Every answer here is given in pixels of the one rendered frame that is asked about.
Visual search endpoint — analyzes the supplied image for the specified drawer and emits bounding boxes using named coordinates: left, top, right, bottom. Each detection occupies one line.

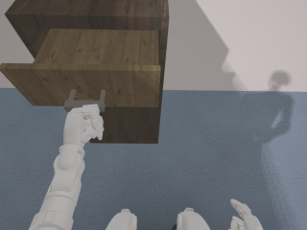
left=0, top=28, right=161, bottom=107

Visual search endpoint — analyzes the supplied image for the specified cabinet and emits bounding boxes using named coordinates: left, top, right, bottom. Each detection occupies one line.
left=5, top=0, right=170, bottom=144

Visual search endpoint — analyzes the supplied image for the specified handle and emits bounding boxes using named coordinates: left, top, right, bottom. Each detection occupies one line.
left=63, top=89, right=106, bottom=112

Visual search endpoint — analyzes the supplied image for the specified left robot hand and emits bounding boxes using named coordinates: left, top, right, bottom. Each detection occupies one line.
left=63, top=103, right=104, bottom=148

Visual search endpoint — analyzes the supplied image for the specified robot thigh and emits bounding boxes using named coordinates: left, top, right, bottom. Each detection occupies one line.
left=106, top=212, right=137, bottom=230
left=177, top=211, right=210, bottom=230

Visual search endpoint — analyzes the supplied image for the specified left robot thigh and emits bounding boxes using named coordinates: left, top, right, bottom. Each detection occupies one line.
left=106, top=212, right=137, bottom=230

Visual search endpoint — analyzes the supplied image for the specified right robot thigh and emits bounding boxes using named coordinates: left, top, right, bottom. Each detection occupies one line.
left=177, top=211, right=210, bottom=230

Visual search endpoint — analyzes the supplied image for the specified right robot hand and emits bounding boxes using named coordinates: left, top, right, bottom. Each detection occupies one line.
left=228, top=198, right=264, bottom=230

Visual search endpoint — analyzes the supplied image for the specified left robot forearm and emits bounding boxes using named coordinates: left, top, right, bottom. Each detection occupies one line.
left=28, top=144, right=85, bottom=230

